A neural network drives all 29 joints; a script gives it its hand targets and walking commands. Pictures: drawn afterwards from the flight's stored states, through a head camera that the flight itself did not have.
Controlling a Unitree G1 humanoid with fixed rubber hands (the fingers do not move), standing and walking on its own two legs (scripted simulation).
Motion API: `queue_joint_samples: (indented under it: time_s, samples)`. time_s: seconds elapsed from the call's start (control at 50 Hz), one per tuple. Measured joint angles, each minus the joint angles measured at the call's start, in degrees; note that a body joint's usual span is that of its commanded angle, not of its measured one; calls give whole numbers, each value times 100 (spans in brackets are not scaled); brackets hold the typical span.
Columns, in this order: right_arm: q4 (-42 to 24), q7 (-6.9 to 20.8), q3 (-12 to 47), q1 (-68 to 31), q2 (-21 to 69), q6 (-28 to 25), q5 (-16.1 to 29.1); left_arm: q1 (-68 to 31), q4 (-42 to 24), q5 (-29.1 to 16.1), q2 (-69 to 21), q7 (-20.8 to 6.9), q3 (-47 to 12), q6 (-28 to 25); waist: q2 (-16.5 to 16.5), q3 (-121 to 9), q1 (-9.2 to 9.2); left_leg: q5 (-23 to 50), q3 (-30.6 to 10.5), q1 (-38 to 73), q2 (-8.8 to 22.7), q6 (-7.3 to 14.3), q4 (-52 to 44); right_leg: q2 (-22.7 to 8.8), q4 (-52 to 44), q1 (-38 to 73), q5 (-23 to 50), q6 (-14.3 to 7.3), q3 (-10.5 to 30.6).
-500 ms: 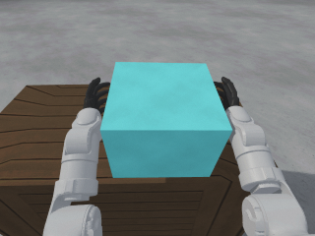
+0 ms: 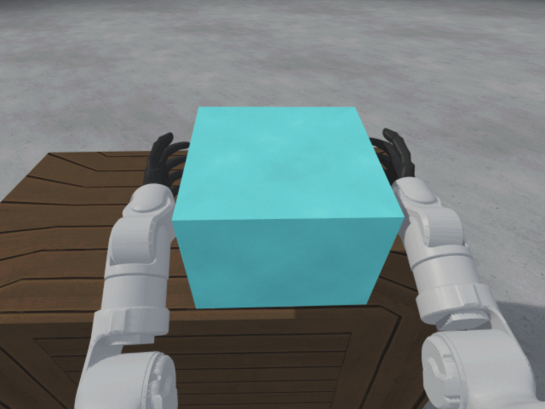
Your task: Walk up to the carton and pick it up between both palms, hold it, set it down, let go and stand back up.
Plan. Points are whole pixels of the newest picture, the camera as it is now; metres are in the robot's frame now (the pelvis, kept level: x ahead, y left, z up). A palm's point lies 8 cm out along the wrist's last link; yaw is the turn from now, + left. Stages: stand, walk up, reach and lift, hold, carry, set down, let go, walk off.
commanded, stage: hold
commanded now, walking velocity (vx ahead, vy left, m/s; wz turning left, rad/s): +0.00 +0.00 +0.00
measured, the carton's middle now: (279, 202) +0.39 +0.01 +0.16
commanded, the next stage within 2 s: none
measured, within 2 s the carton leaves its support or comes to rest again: neither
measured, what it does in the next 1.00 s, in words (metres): stands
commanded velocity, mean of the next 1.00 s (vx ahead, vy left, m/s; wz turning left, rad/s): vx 0.00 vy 0.00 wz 0.00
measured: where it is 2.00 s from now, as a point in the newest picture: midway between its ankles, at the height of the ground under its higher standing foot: outside the picture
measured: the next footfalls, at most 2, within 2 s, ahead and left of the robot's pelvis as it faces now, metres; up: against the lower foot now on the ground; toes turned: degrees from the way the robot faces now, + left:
none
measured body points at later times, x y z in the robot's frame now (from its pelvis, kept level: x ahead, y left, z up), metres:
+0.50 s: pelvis +0.00 +0.00 +0.00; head -0.06 +0.01 +0.45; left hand +0.38 +0.18 +0.21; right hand +0.39 -0.16 +0.21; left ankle +0.05 +0.10 -0.74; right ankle +0.04 -0.15 -0.74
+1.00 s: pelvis +0.00 +0.00 +0.00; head -0.06 +0.01 +0.45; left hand +0.37 +0.18 +0.22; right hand +0.39 -0.16 +0.22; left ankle +0.05 +0.10 -0.74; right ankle +0.04 -0.15 -0.74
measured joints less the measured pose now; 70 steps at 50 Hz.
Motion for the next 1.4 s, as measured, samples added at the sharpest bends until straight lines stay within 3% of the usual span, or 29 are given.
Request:
queue_joint_samples:
  time_s: [0.62, 1.4]
  samples:
    - [-97, -81, -40, -177, -33, 478, 101, -85, -98, 16, 0, -5, 77, 416, 0, -161, 0, 14, -8, 3, 0, 0, 0, 3, 0, 4, 13, 0, 0]
    - [-97, -110, -34, -256, -49, 588, 141, -102, -143, 48, 0, -31, 113, 540, 0, -195, 0, 18, -16, 5, 0, 0, 0, 8, 0, 9, 14, 0, 0]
